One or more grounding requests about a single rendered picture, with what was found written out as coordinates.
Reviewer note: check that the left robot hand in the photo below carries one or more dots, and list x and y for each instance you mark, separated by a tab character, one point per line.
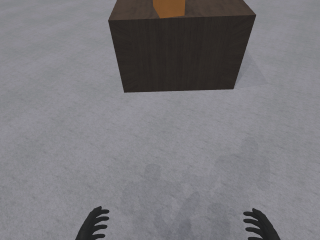
88	228

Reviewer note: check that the pedestal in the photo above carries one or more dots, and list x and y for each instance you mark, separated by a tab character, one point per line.
201	50

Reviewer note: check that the right robot hand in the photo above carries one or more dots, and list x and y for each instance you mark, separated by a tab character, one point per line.
266	231

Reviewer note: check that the carton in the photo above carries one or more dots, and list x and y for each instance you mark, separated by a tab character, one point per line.
169	8

